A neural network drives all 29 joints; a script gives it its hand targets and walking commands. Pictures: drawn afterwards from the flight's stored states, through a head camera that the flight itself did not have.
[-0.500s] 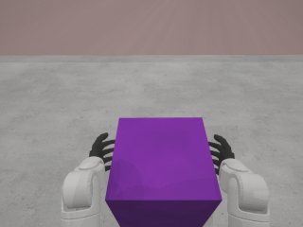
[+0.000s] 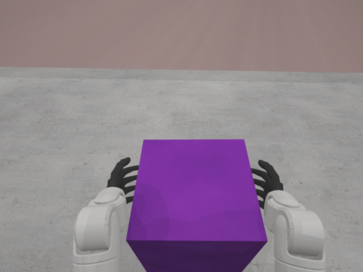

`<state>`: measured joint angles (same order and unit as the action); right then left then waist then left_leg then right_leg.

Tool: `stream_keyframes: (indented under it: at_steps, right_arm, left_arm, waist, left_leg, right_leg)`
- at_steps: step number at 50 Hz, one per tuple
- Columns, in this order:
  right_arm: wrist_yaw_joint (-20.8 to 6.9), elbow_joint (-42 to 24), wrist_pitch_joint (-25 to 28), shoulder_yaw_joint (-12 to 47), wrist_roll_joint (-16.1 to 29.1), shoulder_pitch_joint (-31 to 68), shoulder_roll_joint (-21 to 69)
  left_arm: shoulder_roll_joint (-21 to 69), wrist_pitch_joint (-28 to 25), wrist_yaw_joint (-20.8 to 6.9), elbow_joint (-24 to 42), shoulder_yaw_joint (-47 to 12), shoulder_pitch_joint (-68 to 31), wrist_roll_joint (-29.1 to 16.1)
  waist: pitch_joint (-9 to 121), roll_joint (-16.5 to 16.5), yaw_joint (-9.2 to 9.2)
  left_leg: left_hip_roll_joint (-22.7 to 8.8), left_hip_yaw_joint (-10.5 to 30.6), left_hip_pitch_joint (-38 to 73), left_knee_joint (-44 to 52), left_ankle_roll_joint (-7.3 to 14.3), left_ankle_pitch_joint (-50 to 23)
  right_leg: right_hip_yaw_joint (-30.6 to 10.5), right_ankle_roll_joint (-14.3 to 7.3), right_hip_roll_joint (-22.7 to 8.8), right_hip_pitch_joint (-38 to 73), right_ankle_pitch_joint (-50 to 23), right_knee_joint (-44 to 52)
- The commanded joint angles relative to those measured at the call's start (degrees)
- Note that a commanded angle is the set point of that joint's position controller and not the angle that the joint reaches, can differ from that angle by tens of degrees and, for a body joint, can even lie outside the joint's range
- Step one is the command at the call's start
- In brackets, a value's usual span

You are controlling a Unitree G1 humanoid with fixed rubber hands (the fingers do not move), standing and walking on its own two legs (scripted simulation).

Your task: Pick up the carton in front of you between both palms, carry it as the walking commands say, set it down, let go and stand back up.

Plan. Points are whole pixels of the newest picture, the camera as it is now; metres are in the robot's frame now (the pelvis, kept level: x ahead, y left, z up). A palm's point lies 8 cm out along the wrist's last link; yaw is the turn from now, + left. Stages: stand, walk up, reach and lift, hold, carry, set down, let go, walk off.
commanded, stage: carry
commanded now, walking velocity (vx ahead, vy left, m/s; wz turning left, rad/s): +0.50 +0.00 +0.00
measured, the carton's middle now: (193, 210) +0.27 +0.00 +0.03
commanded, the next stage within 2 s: none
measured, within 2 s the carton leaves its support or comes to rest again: neither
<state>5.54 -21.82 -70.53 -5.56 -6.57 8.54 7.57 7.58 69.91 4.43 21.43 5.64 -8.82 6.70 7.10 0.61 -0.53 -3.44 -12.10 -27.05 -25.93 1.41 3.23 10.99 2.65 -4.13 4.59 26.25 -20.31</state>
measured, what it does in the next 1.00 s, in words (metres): walks ahead: right foot, then left foot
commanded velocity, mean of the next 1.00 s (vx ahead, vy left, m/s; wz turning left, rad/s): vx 0.05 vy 0.00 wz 0.00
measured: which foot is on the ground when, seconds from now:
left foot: down 0.00-0.46, up 0.48-0.58, down 0.60-1.00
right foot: down 0.00-0.02, up 0.04-0.40, down 0.42-1.00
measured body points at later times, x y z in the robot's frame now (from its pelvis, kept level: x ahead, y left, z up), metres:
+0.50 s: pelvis +0.29 -0.01 +0.01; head +0.29 -0.02 +0.46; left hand +0.57 +0.14 +0.10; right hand +0.57 -0.16 +0.08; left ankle +0.15 +0.10 -0.70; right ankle +0.39 -0.09 -0.72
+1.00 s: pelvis +0.38 +0.00 +0.01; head +0.36 +0.01 +0.46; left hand +0.64 +0.17 +0.08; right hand +0.66 -0.13 +0.07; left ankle +0.26 +0.11 -0.72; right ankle +0.39 -0.10 -0.72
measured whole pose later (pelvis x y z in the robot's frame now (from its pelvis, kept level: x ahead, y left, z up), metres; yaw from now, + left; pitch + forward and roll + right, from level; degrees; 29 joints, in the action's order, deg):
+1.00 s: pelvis +0.38 +0.00 +0.01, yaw +2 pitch +4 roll -1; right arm 4.5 -14.2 -66.6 -5.4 -8.0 7.6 7.5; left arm 7.5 66.4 4.2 14.4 5.9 -7.8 7.7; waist 7.6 -0.3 -0.3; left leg -3.7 -7.6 -8.2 -29.6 -1.6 24.1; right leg 11.6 -1.1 -3.9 -20.2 16.0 -32.8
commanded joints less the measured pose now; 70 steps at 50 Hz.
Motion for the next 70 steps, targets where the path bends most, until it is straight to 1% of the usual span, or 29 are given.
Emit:
stream_keyframes:
  at_steps: [1,2,3,4,5,6,8,12,16,19,20,21,22,23,24,25,26,27,28,30,31,33,36,39,47,54,60,64,70]
  right_arm:
    - [-15.1,1.3,-0.2,38.6,22.1,24.0,47.3]
    - [-15.3,3.4,0.3,38.4,22.4,23.1,48.9]
    - [-15.5,2.1,0.6,38.8,23.0,24.3,50.7]
    - [-15.6,1.5,1.2,39.4,23.6,25.4,53.0]
    - [-15.8,0.5,1.8,39.9,24.1,26.7,54.9]
    - [-15.9,-0.6,2.3,40.4,24.5,28.0,56.3]
    - [-16.1,-1.8,3.0,40.8,25.2,27.9,56.9]
    - [-16.9,-2.9,3.4,40.9,25.4,24.6,54.7]
    - [-16.6,-4.3,2.8,40.2,24.5,22.7,51.4]
    - [-15.8,-3.8,1.8,39.4,22.9,21.6,49.2]
    - [-15.6,-3.3,1.5,39.2,22.4,21.8,48.6]
    - [-15.5,-2.8,1.0,39.0,21.9,22.0,47.8]
    - [-15.4,-2.3,0.5,38.9,21.7,22.8,46.7]
    - [-15.2,-2.1,-0.2,39.7,22.5,24.1,46.8]
    - [-15.3,-2.3,-0.5,40.3,23.0,23.9,46.9]
    - [-15.4,-1.8,-0.3,41.1,23.1,25.0,48.3]
    - [-15.5,-1.9,0.1,41.8,23.5,26.5,50.2]
    - [-15.8,-2.0,0.7,42.0,23.7,28.9,51.6]
    - [-15.8,-2.1,1.1,42.5,24.3,29.0,53.4]
    - [-15.8,-2.9,1.9,42.9,24.5,29.3,54.9]
    - [-15.6,-3.0,2.3,43.0,24.4,29.1,55.5]
    - [-15.4,-4.0,2.1,42.6,24.3,30.0,54.6]
    - [-15.3,-1.5,1.1,41.2,23.7,26.4,51.9]
    - [-15.6,2.6,0.6,39.9,22.5,23.1,50.7]
    - [-16.5,3.6,3.9,41.4,22.3,25.5,54.8]
    - [-16.4,5.4,8.8,41.2,19.7,23.8,52.6]
    - [-16.3,8.0,13.4,39.0,16.8,22.9,49.7]
    - [-16.0,11.8,17.1,35.9,13.7,22.4,47.6]
    - [-16.0,20.5,23.9,29.7,9.0,25.0,46.6]
  left_arm:
    - [47.3,1.5,-14.3,1.7,-40.0,-25.5,-22.9]
    - [47.9,1.7,-14.5,1.8,-40.7,-26.0,-23.2]
    - [49.6,1.0,-14.6,1.2,-41.0,-27.3,-23.6]
    - [51.3,0.3,-14.7,1.1,-41.3,-28.0,-23.7]
    - [53.2,-0.4,-14.8,1.3,-41.9,-28.4,-24.0]
    - [54.9,-1.0,-14.8,1.2,-42.1,-28.3,-24.2]
    - [56.3,-2.1,-14.3,1.2,-42.6,-26.7,-23.8]
    - [55.7,-3.3,-13.1,1.7,-42.6,-22.5,-22.2]
    - [53.1,-2.4,-12.6,4.9,-42.8,-23.1,-22.7]
    - [50.6,-0.9,-13.2,4.6,-42.3,-22.3,-23.3]
    - [49.9,-0.4,-13.5,4.1,-41.9,-22.1,-23.3]
    - [49.1,0.1,-13.8,3.6,-41.4,-22.4,-23.2]
    - [47.9,0.6,-14.1,2.8,-40.6,-22.8,-22.9]
    - [47.8,0.7,-14.3,0.3,-39.6,-22.1,-22.4]
    - [48.5,0.4,-14.5,-2.1,-38.7,-19.8,-22.6]
    - [50.1,0.0,-14.7,-2.6,-38.5,-20.0,-22.7]
    - [52.0,-0.4,-14.8,-2.4,-38.6,-21.3,-22.8]
    - [54.1,-0.9,-15.0,-2.1,-38.9,-23.1,-23.0]
    - [55.0,-1.2,-15.1,-1.6,-39.1,-23.5,-23.3]
    - [55.8,-1.8,-15.2,-0.4,-39.4,-24.4,-23.6]
    - [55.6,-2.0,-15.3,0.7,-39.5,-25.0,-23.7]
    - [55.0,-2.0,-15.1,1.8,-40.0,-26.5,-24.1]
    - [52.3,-1.0,-14.5,0.1,-39.5,-23.7,-23.2]
    - [51.1,-0.3,-14.3,-2.8,-39.3,-21.6,-22.1]
    - [54.8,-3.2,-15.3,-3.6,-41.9,-25.0,-22.6]
    - [52.8,-8.0,-15.4,-6.2,-41.3,-22.7,-19.9]
    - [49.9,-12.7,-15.2,-8.9,-38.7,-21.6,-16.6]
    - [47.5,-16.4,-15.1,-12.7,-35.4,-20.9,-13.5]
    - [46.4,-23.3,-15.0,-21.1,-29.2,-23.7,-8.7]
  waist:
    - [16.3,-8.8,2.37]
    - [18.1,-21.3,2.27]
    - [16.6,-15.8,1.84]
    - [16.8,-10.8,1.95]
    - [15.6,-5.1,1.66]
    - [15.1,-4.0,1.27]
    - [14.4,-6.7,1.05]
    - [12.9,-9.4,0.84]
    - [10.4,-11.1,1.08]
    - [10.0,-9.7,0.96]
    - [9.6,-7.8,0.45]
    - [10.1,-6.3,0.39]
    - [13.0,0.0,0.23]
    - [18.2,8.2,-0.44]
    - [20.0,11.5,-0.67]
    - [19.1,10.2,-0.3]
    - [19.1,8.4,0.02]
    - [17.4,8.5,0.21]
    - [18.3,9.3,0.26]
    - [19.6,7.0,0.53]
    - [19.3,4.6,0.6]
    - [17.5,0.8,0.1]
    - [16.8,-0.3,0.31]
    - [16.4,-1.5,0.46]
    - [14.1,-2.8,0.44]
    - [14.6,-2.1,0.48]
    - [12.8,-1.2,0.42]
    - [11.6,-0.9,0.37]
    - [9.1,-1.0,0.24]
  left_leg:
    - [-13.1,22.3,37.5,5.1,5.9,11.9]
    - [-21.1,42.3,45.2,12.8,11.7,8.1]
    - [-21.4,38.0,43.8,12.0,11.8,0.0]
    - [-19.6,32.4,40.8,10.0,10.9,-5.3]
    - [-18.3,26.9,36.5,9.9,8.5,-7.1]
    - [-17.1,23.2,33.1,11.4,6.4,-4.7]
    - [-15.2,16.4,29.7,12.9,4.9,-8.9]
    - [-12.0,6.8,30.8,11.1,4.8,-23.8]
    - [-9.9,1.6,30.4,8.9,3.4,-31.9]
    - [-8.6,-0.4,29.3,2.8,1.4,-25.8]
    - [-7.4,-1.7,26.9,-1.5,-0.3,-23.7]
    - [-6.4,-1.1,22.9,-4.9,-2.1,-19.4]
    - [-4.6,0.4,16.6,-11.3,-4.1,-3.8]
    - [-1.9,4.5,8.5,-17.6,-5.2,16.3]
    - [-0.4,7.0,5.8,-20.0,-5.1,29.8]
    - [-0.8,9.1,5.5,-17.8,-4.5,31.9]
    - [-1.2,9.9,6.6,-11.1,-3.7,32.3]
    - [-1.0,9.1,9.4,-6.0,-3.3,30.5]
    - [-0.9,8.5,12.2,-1.5,-3.1,25.7]
    - [-1.1,6.7,18.3,4.5,-3.3,12.1]
    - [-3.0,7.6,17.9,5.3,-3.4,9.1]
    - [-5.8,9.0,18.2,2.1,-3.6,-0.4]
    - [-5.7,8.4,18.4,-1.3,-3.6,-9.0]
    - [-5.4,8.1,18.6,-3.3,-3.5,-17.0]
    - [-6.3,7.6,21.2,-3.2,-3.1,-24.4]
    - [-6.6,7.2,21.2,-3.7,-2.2,-20.2]
    - [-6.1,7.1,18.9,-2.5,-1.9,-11.7]
    - [-5.9,7.2,17.7,-1.3,-1.7,-6.8]
    - [-5.8,7.9,15.5,1.4,-1.0,1.5]
  right_leg:
    - [2.1,-0.7,-1.6,-24.2,-27.8,-34.0]
    - [-2.1,-0.1,5.3,-39.4,-1.2,-46.8]
    - [-8.6,-1.7,2.4,-43.6,0.9,-54.2]
    - [-10.5,-3.2,-0.3,-44.2,-0.9,-55.3]
    - [-10.9,-3.8,-2.5,-43.6,-4.2,-52.3]
    - [-11.5,-3.9,-3.9,-41.9,-7.4,-47.7]
    - [-8.7,-3.2,-3.1,-38.8,-10.2,-41.3]
    - [-3.9,-1.3,-0.4,-37.7,-13.7,-26.4]
    - [0.0,-1.4,2.1,-33.1,-23.6,-13.4]
    - [1.9,-1.7,3.1,-24.7,-32.3,-4.7]
    - [3.0,-1.5,3.3,-18.7,-38.0,1.5]
    - [1.8,-1.6,1.3,-11.3,-42.5,3.0]
    - [-6.7,-3.1,-7.9,-2.2,-64.2,-2.9]
    - [-15.7,-10.2,-16.7,9.2,-79.5,-7.0]
    - [-19.6,-13.8,-18.3,8.7,-75.0,-4.3]
    - [-18.8,-13.4,-17.3,6.4,-66.9,-1.6]
    - [-16.9,-12.4,-16.0,4.3,-57.2,0.0]
    - [-14.8,-10.2,-14.2,1.0,-53.9,0.9]
    - [-12.9,-9.0,-13.0,-0.1,-47.0,0.8]
    - [-8.6,-7.1,-10.1,-3.9,-38.1,0.0]
    - [-6.2,-6.2,-8.9,-3.7,-35.6,-1.1]
    - [-5.2,-5.3,-6.9,-6.0,-40.9,-5.0]
    - [-5.5,-5.4,-6.7,-7.0,-50.8,-9.7]
    - [-4.8,-5.6,-6.4,-8.9,-55.7,-12.5]
    - [-4.1,-4.1,-4.9,-14.3,-45.6,-13.3]
    - [-4.4,-4.5,-5.4,-14.3,-41.7,-13.9]
    - [-4.9,-4.5,-5.9,-13.9,-39.9,-12.4]
    - [-5.3,-4.4,-6.2,-14.1,-37.7,-11.0]
    - [-5.9,-4.2,-6.2,-15.4,-30.0,-8.2]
